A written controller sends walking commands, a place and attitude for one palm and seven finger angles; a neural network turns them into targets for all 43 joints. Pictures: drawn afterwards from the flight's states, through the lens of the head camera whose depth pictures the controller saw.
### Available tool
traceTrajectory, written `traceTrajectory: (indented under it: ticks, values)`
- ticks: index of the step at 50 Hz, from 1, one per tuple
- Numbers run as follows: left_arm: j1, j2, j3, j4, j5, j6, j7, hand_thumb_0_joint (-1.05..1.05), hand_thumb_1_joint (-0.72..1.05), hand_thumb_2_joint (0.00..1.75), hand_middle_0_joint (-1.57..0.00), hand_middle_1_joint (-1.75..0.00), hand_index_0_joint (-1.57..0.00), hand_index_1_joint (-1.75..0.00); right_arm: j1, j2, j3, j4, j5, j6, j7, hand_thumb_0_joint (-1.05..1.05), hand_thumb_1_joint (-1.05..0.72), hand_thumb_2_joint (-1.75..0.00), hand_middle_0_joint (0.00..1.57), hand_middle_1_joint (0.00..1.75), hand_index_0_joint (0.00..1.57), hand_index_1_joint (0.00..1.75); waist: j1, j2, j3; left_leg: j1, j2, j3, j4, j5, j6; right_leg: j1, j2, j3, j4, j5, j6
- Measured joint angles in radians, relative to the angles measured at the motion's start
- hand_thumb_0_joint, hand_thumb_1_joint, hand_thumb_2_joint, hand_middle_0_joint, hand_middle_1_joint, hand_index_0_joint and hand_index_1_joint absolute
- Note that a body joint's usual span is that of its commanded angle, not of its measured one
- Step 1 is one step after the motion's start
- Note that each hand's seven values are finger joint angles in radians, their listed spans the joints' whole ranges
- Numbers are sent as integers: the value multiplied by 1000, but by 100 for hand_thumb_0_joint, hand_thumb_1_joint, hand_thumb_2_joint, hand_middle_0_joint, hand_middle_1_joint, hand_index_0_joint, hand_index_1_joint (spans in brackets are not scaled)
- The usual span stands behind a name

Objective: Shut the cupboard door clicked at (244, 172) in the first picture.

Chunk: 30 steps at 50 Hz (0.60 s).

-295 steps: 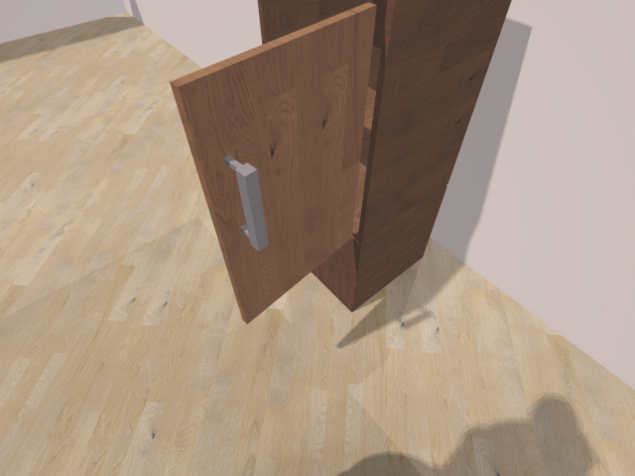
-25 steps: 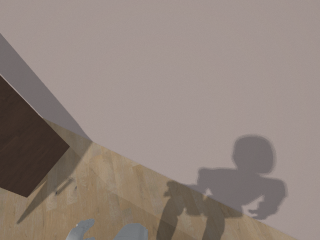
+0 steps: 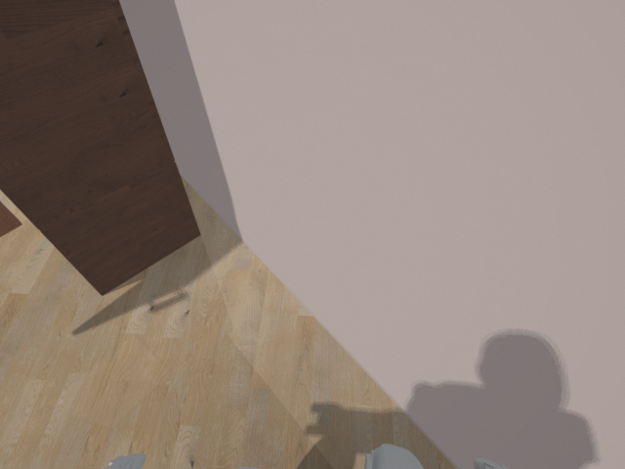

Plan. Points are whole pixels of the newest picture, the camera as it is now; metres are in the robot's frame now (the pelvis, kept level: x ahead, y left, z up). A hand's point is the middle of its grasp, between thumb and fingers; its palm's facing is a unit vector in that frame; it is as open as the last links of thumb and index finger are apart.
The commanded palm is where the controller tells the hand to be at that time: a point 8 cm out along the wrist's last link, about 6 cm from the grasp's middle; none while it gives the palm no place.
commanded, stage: turn to face it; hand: left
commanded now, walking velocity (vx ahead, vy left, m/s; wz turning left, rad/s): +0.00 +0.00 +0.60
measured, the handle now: out of the picture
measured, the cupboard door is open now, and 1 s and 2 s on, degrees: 96 96 96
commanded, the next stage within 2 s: take the last steps up to it in 1.28 s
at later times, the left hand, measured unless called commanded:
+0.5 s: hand out of the picture +0.02 +0.15 -0.17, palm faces +0.35 -0.91 -0.24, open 7.3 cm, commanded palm none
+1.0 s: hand out of the picture +0.03 +0.18 -0.16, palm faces +0.57 -0.77 -0.27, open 7.4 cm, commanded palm none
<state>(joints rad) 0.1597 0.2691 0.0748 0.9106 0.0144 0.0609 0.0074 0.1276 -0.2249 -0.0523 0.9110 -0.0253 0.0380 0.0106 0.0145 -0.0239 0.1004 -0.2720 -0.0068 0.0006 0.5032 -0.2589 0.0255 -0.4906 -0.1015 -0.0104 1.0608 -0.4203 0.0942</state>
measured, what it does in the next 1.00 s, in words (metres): steps on the spot, turning left: right foot, then left foot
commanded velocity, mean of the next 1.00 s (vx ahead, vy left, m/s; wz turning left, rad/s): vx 0.00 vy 0.00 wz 0.59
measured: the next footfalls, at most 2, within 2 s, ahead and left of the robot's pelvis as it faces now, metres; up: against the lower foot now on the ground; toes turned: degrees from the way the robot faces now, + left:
right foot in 0.18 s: +0.06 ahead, -0.16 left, +0.00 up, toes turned +3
left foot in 0.58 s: +0.01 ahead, +0.07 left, +0.00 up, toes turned +29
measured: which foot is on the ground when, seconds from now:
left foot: down 0.00-0.16, up 0.18-0.56, down 0.58-0.98, up 1.00-1.00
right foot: up 0.00-0.16, down 0.18-0.56, up 0.58-0.98, down 1.00-1.00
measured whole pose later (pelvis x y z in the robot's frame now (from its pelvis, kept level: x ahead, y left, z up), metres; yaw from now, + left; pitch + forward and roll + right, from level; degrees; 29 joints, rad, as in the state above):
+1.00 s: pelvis +0.05 -0.07 -0.01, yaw +36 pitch +1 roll +1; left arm 0.12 0.23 0.05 0.86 0.01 0.02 0.01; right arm 0.19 -0.22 -0.08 0.94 -0.02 0.07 0.01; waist -0.02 0.01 0.08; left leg -0.34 -0.04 -0.11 0.62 -0.32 -0.02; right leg -0.29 -0.05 -0.03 0.56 -0.28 0.05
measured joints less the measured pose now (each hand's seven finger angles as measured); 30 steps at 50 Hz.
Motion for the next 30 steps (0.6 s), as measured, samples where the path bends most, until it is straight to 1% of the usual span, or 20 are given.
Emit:
traceTrajectory:
  ticks: [5,7,8,9,10,11,12,14,15,16,18,20,23,26,27,28,29,30]
  values:
    - [-31,-16,-10,-23,-4,-8,-2,0,91,90,-20,-30,-20,-30,30,5,-9,16,-3,10,4,0,-91,-90,20,30,20,30,-22,25,-5,-6,1,-61,4,1,-27,72,34,0,-219,-5,-3]
    - [-39,-25,-16,-34,-7,-18,-3,0,91,90,-20,-30,-20,-30,41,3,-15,21,-2,17,4,0,-91,-90,20,30,20,30,-30,37,-8,-22,-3,-88,33,-13,-43,129,55,-11,-344,39,-9]
    - [-37,-28,-20,-41,-7,-27,-3,0,91,90,-20,-30,-20,-30,49,2,-19,22,1,21,4,0,-91,-90,20,30,20,30,-32,37,-13,-34,-9,-99,58,-25,-52,169,59,-19,-432,90,-13]
    - [-34,-34,-22,-47,-3,-40,-1,0,91,89,-20,-30,-20,-30,54,-3,-24,24,6,25,5,0,-91,-90,20,30,20,30,-32,41,-18,-56,-14,-102,105,-47,-54,188,58,-26,-475,125,-39]
    - [-36,-47,-28,-47,1,-48,2,0,91,89,-20,-30,-20,-30,52,-12,-31,28,8,30,5,0,-91,-90,20,30,20,30,-36,57,-13,-87,-16,-105,196,-129,-57,188,58,-44,-458,116,-67]
    - [-34,-60,-34,-47,3,-52,5,0,91,89,-20,-30,-20,-30,51,-20,-38,32,8,37,5,0,-91,-90,20,30,20,30,-41,65,-9,-123,-23,-98,311,-199,-59,192,51,-61,-443,96,-86]
    - [-29,-71,-39,-47,4,-53,9,0,91,89,-20,-30,-20,-30,49,-27,-42,37,7,44,6,0,-91,-90,20,30,20,30,-42,68,-6,-156,-27,-82,428,-230,-63,202,42,-75,-442,83,-98]
    - [-14,-90,-45,-45,2,-52,13,0,90,89,-20,-30,-20,-30,41,-36,-47,45,5,53,11,1,-91,-90,20,30,20,30,-46,68,-2,-204,-18,-45,602,-212,-75,231,29,-98,-469,80,-105]
    - [-5,-97,-48,-42,2,-51,14,0,90,89,-20,-30,-20,-30,37,-37,-47,46,4,56,14,1,-91,-90,20,30,20,29,-49,65,-1,-217,-9,-29,646,-194,-82,244,22,-111,-486,86,-104]
    - [2,-101,-49,-39,3,-51,15,0,90,89,-20,-30,-20,-30,33,-36,-47,46,5,56,17,1,-91,-90,20,30,20,29,-52,58,0,-222,0,-15,660,-182,-88,257,16,-123,-503,92,-104]
    - [15,-107,-50,-33,4,-50,15,0,90,89,-20,-30,-20,-30,28,-31,-43,45,6,56,21,1,-91,-90,20,30,20,29,-54,42,2,-212,15,10,620,-174,-98,278,1,-151,-529,100,-104]
    - [25,-108,-47,-29,3,-53,16,0,91,89,-20,-30,-20,-30,21,-25,-38,44,7,56,24,1,-91,-90,20,30,20,29,-49,27,4,-189,26,31,535,-176,-101,292,-13,-181,-541,99,-103]
    - [36,-93,-40,-26,7,-57,15,0,91,89,-20,-30,-20,-30,1,-17,-30,42,9,55,27,1,-91,-90,20,30,19,29,-30,10,14,-144,34,59,394,-187,-95,300,-30,-226,-531,85,-97]
    - [52,-68,-30,-16,9,-55,12,0,91,89,-20,-30,-20,-30,-24,-10,-21,30,10,47,28,1,-91,-90,20,30,19,29,-12,-8,21,-92,30,89,257,-170,-79,295,-50,-266,-488,56,-85]
    - [60,-58,-26,-11,8,-52,11,0,91,89,-20,-30,-20,-30,-31,-8,-18,22,10,42,29,1,-91,-90,20,30,19,29,-9,-14,20,-67,25,99,198,-139,-73,288,-60,-278,-463,40,-78]
    - [72,-48,-21,-8,5,-49,9,0,91,89,-20,-30,-20,-30,-35,-9,-15,12,8,34,30,1,-91,-90,20,30,19,29,-7,-18,15,-35,22,108,123,-75,-62,275,-70,-287,-424,19,-70]
    - [80,-37,-16,-3,0,-42,6,0,91,89,-20,-30,-20,-30,-39,-11,-15,1,5,22,31,0,-91,-90,20,30,20,29,-9,-21,9,-32,18,103,100,-9,-31,242,-80,-276,-353,-5,-56]
    - [76,-24,-11,6,-1,-29,6,0,91,89,-20,-30,-20,-30,-45,-7,-15,-5,3,12,28,0,-91,-90,20,30,20,29,-6,-34,13,-46,8,100,130,-21,-6,200,-82,-227,-258,-69,-44]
